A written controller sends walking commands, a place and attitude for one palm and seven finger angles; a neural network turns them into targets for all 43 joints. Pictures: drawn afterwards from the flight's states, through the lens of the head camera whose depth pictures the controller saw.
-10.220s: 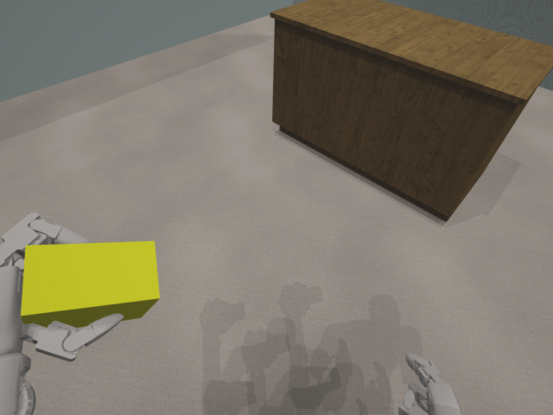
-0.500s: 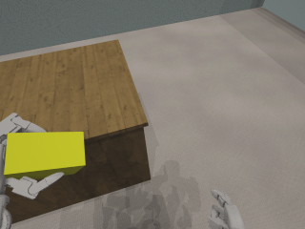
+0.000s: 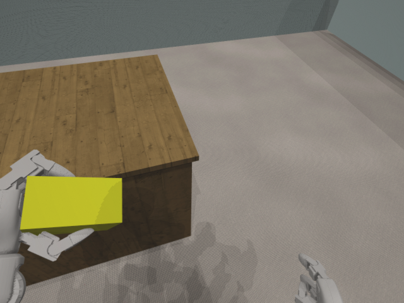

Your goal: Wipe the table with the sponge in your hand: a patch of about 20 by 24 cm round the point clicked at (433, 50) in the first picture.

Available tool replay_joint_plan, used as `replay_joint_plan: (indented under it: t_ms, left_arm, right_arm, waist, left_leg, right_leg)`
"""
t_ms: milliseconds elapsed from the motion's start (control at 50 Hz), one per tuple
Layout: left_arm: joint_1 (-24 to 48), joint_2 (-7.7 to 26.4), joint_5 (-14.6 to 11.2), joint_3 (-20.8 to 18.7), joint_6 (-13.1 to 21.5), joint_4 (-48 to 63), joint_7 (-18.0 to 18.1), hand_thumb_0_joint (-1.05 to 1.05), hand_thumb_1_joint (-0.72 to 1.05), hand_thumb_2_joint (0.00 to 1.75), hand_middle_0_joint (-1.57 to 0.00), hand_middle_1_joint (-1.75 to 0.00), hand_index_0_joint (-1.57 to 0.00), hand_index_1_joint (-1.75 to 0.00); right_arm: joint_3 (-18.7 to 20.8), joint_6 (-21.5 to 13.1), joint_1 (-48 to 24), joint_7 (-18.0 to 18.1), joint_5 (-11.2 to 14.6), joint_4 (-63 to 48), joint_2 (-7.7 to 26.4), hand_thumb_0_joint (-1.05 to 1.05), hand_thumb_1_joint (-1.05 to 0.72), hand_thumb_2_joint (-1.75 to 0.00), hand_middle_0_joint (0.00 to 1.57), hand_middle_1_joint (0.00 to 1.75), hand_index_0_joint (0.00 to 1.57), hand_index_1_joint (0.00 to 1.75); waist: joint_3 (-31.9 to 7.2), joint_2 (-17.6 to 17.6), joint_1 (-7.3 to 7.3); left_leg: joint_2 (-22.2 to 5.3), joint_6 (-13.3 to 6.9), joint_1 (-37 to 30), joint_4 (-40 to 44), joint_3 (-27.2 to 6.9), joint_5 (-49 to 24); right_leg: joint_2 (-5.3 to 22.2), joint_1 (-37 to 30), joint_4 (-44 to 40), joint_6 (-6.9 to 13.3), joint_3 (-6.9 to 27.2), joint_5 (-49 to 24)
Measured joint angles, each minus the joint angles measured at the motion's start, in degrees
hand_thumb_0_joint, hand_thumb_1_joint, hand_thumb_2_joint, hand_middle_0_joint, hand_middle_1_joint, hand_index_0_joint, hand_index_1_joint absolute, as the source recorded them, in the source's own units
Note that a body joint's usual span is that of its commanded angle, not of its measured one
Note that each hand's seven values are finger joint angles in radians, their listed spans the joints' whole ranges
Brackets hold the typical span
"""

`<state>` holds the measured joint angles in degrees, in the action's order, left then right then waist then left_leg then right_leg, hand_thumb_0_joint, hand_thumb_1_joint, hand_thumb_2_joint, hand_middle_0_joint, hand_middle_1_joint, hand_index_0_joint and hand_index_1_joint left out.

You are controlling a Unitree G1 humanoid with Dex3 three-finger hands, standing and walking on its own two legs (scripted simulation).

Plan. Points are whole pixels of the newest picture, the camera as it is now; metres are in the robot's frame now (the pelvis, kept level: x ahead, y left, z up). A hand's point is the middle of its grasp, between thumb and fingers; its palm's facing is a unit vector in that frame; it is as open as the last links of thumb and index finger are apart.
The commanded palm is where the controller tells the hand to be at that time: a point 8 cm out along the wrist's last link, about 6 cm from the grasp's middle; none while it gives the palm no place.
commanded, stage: come to a stop and stand still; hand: left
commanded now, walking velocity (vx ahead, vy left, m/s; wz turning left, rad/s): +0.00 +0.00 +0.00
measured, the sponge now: (87, 206) +0.23 +0.20 +0.13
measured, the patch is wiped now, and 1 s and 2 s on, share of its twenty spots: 0.00 0.00 0.00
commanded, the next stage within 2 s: look again from close up in 0.74 s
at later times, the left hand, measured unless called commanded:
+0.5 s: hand (25, 180) +0.25 +0.30 +0.15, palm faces +0.38 -0.86 -0.36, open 10.4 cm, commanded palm +0.19 +0.33 +0.18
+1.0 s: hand (23, 185) +0.24 +0.29 +0.16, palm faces +0.40 -0.84 -0.37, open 10.4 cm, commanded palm +0.18 +0.32 +0.18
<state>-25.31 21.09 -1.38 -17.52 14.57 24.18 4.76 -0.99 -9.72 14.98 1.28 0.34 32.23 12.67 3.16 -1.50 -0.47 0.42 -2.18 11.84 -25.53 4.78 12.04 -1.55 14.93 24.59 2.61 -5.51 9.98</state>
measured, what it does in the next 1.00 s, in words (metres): shifts its weight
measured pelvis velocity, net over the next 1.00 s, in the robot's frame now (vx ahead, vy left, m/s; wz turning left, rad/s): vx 0.03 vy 0.04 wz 0.03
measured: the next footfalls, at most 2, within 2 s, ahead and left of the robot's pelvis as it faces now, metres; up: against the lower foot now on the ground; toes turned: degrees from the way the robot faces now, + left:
left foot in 1.80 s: +0.13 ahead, +0.19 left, +0.00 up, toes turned -3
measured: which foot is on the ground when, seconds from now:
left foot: down 0.00-1.00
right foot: down 0.00-1.00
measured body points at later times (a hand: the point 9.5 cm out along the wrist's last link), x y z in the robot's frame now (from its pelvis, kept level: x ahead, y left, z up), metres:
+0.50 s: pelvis +0.03 +0.04 +0.00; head +0.06 +0.08 +0.45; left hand +0.23 +0.34 +0.17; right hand +0.23 -0.16 -0.05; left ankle +0.02 +0.09 -0.74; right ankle +0.06 -0.07 -0.74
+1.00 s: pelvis +0.03 +0.04 +0.00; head +0.05 +0.06 +0.45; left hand +0.21 +0.33 +0.18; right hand +0.22 -0.17 -0.07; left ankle +0.02 +0.10 -0.74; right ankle +0.06 -0.07 -0.74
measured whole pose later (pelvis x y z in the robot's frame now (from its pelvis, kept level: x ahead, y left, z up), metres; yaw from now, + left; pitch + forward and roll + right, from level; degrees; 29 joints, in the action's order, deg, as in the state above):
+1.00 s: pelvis +0.03 +0.04 +0.00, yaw +2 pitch -1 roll -1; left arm -24.4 20.3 -2.0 -19.1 10.9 26.2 6.1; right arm -2.0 -5.5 11.5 2.0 -0.5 32.7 11.1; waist 3.2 -0.9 -1.8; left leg 3.2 -4.4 9.2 -23.9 3.8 14.0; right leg -0.4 11.5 22.3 0.6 -3.3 9.7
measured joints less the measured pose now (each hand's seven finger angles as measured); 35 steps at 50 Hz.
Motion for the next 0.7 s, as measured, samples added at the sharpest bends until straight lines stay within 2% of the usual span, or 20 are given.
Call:
replay_joint_plan:
  t_ms: [40,120,180,260,360,500,700]
  left_arm:
    - [-0.3,0.9,0.4,0.1,0.0,-0.1,-0.5,-0.01,-0.52,1.01,-0.70,-1.35,-0.72,-1.34]
    - [2.2,1.7,0.7,-2.3,-0.5,-1.5,-0.3,-0.01,-0.52,1.01,-0.70,-1.35,-0.72,-1.35]
    - [4.1,0.4,0.9,-3.5,-0.6,-1.9,0.3,-0.01,-0.52,1.01,-0.70,-1.35,-0.72,-1.35]
    - [5.3,-1.8,1.2,-2.5,-0.8,-1.5,0.6,-0.01,-0.52,1.01,-0.69,-1.35,-0.72,-1.35]
    - [5.2,-2.3,1.4,-0.8,-1.6,-1.2,0.4,-0.01,-0.52,1.01,-0.69,-1.35,-0.72,-1.35]
    - [3.0,0.3,0.2,-2.1,-2.4,1.7,0.1,-0.01,-0.52,1.01,-0.69,-1.35,-0.72,-1.35]
    - [1.3,1.1,-0.4,-2.9,-2.9,4.4,0.3,-0.01,-0.52,1.01,-0.69,-1.35,-0.72,-1.35]
  right_arm:
    - [-0.7,-0.3,0.5,0.1,-0.2,0.1,-1.0,0.01,-0.91,-0.90,0.20,0.30,0.20,0.30]
    - [-1.8,-0.9,0.7,-0.2,-0.6,1.0,-2.3,0.01,-0.90,-0.90,0.20,0.30,0.21,0.30]
    - [-2.4,-1.3,0.4,-0.7,-0.9,1.8,-2.6,0.01,-0.90,-0.90,0.20,0.30,0.21,0.30]
    - [-2.7,-1.5,-0.4,-1.2,-1.2,2.2,-2.7,0.01,-0.90,-0.90,0.20,0.30,0.21,0.30]
    - [-2.4,-0.9,-2.3,-1.0,-1.4,1.3,-2.4,0.01,-0.90,-0.90,0.20,0.30,0.21,0.30]
    - [-1.6,0.7,-4.4,-0.7,-1.3,-0.9,-2.0,0.01,-0.90,-0.90,0.20,0.30,0.21,0.30]
    - [-0.9,3.0,-4.5,-0.7,-1.1,-0.9,-2.1,0.01,-0.90,-0.90,0.20,0.30,0.21,0.30]
  waist:
    - [0.2,-0.5,-0.25]
    - [0.7,-1.2,-1.34]
    - [0.2,-0.9,-2.26]
    - [-0.7,-0.9,-2.94]
    - [-0.9,-1.2,-2.37]
    - [-0.1,-1.7,-0.82]
    - [0.9,-1.3,-1.28]
  left_leg:
    - [0.5,-0.3,0.0,0.0,-0.2,-0.1]
    - [1.4,-0.8,-0.1,-0.4,-0.6,0.1]
    - [1.6,-1.2,-0.3,-0.3,-0.8,0.4]
    - [1.8,-1.6,-0.9,0.8,-0.9,0.4]
    - [2.3,-2.3,-1.8,1.9,-0.7,0.8]
    - [2.8,-2.7,-2.0,1.4,-0.8,2.0]
    - [3.8,-2.9,-3.3,1.2,-0.5,2.9]
  right_leg:
    - [0.2,0.1,0.4,-0.2,0.3,-0.1]
    - [0.4,-0.3,0.4,-0.3,1.3,-1.5]
    - [0.3,-0.9,-0.4,-0.5,1.6,-1.6]
    - [0.2,-1.9,-2.4,-0.8,2.0,-2.2]
    - [0.6,-2.7,-3.2,-1.4,2.3,-1.9]
    - [1.1,-3.0,-2.8,-2.2,2.4,-0.7]
    - [2.1,-3.1,-0.1,-2.9,2.8,1.6]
